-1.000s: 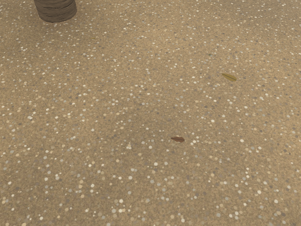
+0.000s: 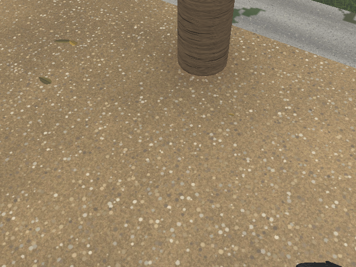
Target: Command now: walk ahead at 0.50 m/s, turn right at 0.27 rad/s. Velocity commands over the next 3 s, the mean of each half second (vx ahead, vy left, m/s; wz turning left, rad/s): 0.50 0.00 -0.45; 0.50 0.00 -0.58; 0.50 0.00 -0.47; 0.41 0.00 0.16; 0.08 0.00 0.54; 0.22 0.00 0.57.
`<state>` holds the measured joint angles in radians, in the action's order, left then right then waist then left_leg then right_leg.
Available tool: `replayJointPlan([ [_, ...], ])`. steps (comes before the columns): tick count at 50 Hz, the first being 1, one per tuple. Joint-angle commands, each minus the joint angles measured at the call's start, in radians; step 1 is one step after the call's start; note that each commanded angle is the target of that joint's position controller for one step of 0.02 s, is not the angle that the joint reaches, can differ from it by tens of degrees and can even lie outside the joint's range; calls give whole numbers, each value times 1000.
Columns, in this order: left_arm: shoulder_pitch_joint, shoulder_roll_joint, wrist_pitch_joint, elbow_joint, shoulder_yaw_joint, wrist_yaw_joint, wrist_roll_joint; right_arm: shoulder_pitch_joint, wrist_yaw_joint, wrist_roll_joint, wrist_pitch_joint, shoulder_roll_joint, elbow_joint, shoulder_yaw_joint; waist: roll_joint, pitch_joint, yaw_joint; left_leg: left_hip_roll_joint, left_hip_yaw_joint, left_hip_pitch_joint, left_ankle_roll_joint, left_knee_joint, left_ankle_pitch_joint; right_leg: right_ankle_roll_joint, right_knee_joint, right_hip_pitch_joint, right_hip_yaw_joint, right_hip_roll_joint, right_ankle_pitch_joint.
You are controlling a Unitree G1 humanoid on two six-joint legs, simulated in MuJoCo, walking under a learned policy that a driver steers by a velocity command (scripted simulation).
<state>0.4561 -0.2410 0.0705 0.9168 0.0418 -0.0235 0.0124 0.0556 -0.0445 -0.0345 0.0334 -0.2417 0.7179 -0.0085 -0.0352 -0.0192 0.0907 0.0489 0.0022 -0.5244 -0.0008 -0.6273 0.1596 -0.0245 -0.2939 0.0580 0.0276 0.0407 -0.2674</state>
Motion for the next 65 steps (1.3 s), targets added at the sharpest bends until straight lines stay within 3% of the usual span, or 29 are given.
replayJointPlan([
  [1,-46,-192,7,-59,45,6,-1,27,19,4,27,-93,-53,-24,125,6,-88,-43,-36,195,-12,101,8,-141,8,95,-221,-241,337],
  [2,-49,-186,5,-57,44,7,-5,106,29,-3,37,-108,-26,-32,94,35,-127,-54,-34,326,-27,172,-4,-122,-89,125,-202,-208,368],
  [3,-49,-152,8,-64,36,7,-11,233,43,-21,51,-158,10,-51,25,118,-178,23,50,518,-57,208,35,-97,-283,200,-154,-142,326],
  [4,-52,-61,12,-115,14,7,-27,370,58,-43,56,-254,9,-72,-143,261,-229,304,356,759,-116,276,219,-57,-587,407,-62,-39,9],
  [5,-12,-85,0,-132,23,15,-21,375,61,-21,38,-303,21,-89,-241,255,-201,420,630,739,-190,387,314,-57,-759,596,-32,30,-282],
  [6,-27,-132,-18,-106,38,19,0,312,57,-8,32,-207,12,-67,-108,141,-168,374,553,640,-189,389,380,-70,-847,624,-94,-42,-228],
  [7,-57,-115,-22,-101,38,8,1,243,53,1,37,-137,5,-50,-67,49,-139,317,418,543,-170,410,307,-67,-840,621,-99,-75,-143],
  [10,-75,-85,-49,-91,40,-12,19,201,55,7,58,-77,19,-35,-89,-5,-91,218,164,433,-124,456,2,-32,-816,564,-73,-111,-30],
  [17,-286,-47,-70,-174,28,-43,23,291,56,16,77,-88,88,-49,-50,-38,-98,204,-63,474,-145,478,-259,6,-690,681,-39,-126,176],
  [22,-447,-40,-65,-238,8,-62,26,334,61,14,70,-131,124,-63,-45,-77,-130,214,-168,499,-127,467,-317,-36,-420,577,53,-107,231],
  [27,-362,-83,-62,-234,26,-44,33,364,72,11,35,-194,157,-78,-65,11,-75,229,-250,624,-100,149,-878,-137,-322,370,140,20,13],
  [28,-236,-104,-53,-198,40,-33,36,360,72,15,25,-205,155,-80,-49,86,-19,221,-263,579,-91,-44,-853,-166,-265,210,132,57,17],
  [29,-65,-162,-46,-143,67,-16,47,351,70,12,22,-196,136,-75,19,186,56,196,-270,401,-59,-320,-615,-208,-209,-50,16,3,-9],
  [30,-69,-286,-50,-151,96,0,40,384,52,18,28,-67,67,-48,257,263,-8,45,-254,-27,0,-667,244,-322,-159,-344,-473,-308,-79],
  [31,-39,-311,-61,-177,102,3,7,284,46,14,38,-142,23,-63,184,337,36,-62,-30,-181,17,-826,384,-395,-11,-390,-813,-395,-8],
  [33,-117,-225,-63,-151,82,19,-6,204,42,23,60,-127,6,-52,54,91,-17,43,22,-230,0,-712,190,-332,8,-168,-512,-329,204],
  [34,-165,-186,-55,-154,71,22,-4,218,45,15,58,-124,21,-54,20,39,-65,69,26,-163,2,-627,168,-290,19,-57,-426,-269,303],
  [37,-197,-150,-28,-159,55,18,-14,266,38,-18,8,-110,29,-52,37,50,-125,73,22,-34,34,-526,171,-275,46,81,-321,-191,457],
  [43,-87,-178,-17,-133,63,14,-12,54,30,-11,-11,-91,-42,-44,74,-18,-63,59,7,-143,65,-257,-39,-237,98,92,-324,-141,317],
  [50,17,-198,-20,-118,68,28,2,-132,20,5,11,-98,-113,-31,98,-21,5,-13,14,-122,43,-17,-105,-207,-6,-45,-387,-160,467],
  [54,-74,-231,-16,-145,74,31,5,75,38,10,30,-154,-63,-51,108,40,-111,-80,7,259,-11,121,7,-134,-179,49,-411,-133,612],
  [55,-85,-214,-8,-145,69,21,-4,205,51,1,44,-189,-33,-65,46,115,-180,-31,44,460,-42,180,-1,-107,-374,117,-357,-63,579],
  [56,-73,-130,1,-177,44,16,-13,373,70,-22,49,-265,-29,-81,-73,278,-232,222,295,689,-92,215,239,-84,-664,237,-263,1,278],
  [57,37,-88,-4,-206,36,18,-29,325,70,-27,35,-334,-35,-95,-297,313,-139,413,755,801,-190,363,321,-61,-859,523,-167,135,-316],
  [58,20,-164,-24,-166,43,27,6,259,64,-9,25,-242,-42,-85,-128,187,-114,388,742,675,-197,364,426,-67,-948,595,-166,27,-233],
  [59,-48,-171,-30,-164,47,17,13,203,59,0,23,-155,-51,-63,-22,79,-112,334,572,552,-177,376,377,-63,-933,580,-153,-7,-138],
  [60,-83,-151,-34,-167,43,8,12,176,56,-1,25,-120,-44,-53,2,25,-102,281,423,471,-157,397,227,-52,-896,556,-140,-36,-87],
  [62,-95,-134,-55,-167,41,-11,26,191,57,4,39,-108,-19,-48,-68,3,-87,213,239,406,-128,422,26,-33,-862,518,-117,-67,-53],
  [65,-137,-105,-66,-188,31,-26,26,246,41,16,71,-118,22,-53,-69,12,-83,204,143,407,-152,441,-172,-25,-838,541,-123,-59,0],
])
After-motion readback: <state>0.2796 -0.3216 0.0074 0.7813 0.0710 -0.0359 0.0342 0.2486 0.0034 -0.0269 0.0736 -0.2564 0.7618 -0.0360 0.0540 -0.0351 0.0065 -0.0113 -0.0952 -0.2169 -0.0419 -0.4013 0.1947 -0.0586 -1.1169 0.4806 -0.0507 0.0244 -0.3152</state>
